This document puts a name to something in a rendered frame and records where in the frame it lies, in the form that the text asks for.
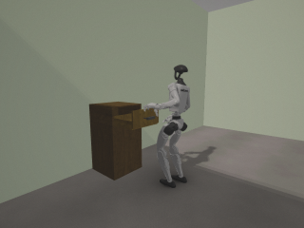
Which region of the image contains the handle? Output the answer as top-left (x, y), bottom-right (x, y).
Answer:
top-left (144, 116), bottom-right (156, 121)

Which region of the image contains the robot right hand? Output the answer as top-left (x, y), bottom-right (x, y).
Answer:
top-left (162, 115), bottom-right (173, 124)

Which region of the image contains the drawer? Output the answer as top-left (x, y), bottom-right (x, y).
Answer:
top-left (113, 108), bottom-right (159, 130)

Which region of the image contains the robot left upper arm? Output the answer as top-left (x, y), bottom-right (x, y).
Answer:
top-left (167, 83), bottom-right (181, 107)

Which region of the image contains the cabinet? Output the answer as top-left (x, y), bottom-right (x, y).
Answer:
top-left (89, 102), bottom-right (143, 181)

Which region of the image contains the robot right upper arm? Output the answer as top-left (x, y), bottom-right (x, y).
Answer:
top-left (185, 86), bottom-right (191, 109)

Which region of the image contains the robot left hand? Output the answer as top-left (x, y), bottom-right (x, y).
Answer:
top-left (143, 103), bottom-right (159, 117)

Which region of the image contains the left robot forearm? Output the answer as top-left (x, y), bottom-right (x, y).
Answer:
top-left (155, 99), bottom-right (177, 110)

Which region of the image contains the robot left shin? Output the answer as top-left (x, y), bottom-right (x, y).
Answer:
top-left (157, 151), bottom-right (172, 182)

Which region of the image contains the robot left foot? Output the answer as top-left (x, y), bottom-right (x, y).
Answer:
top-left (160, 179), bottom-right (176, 188)

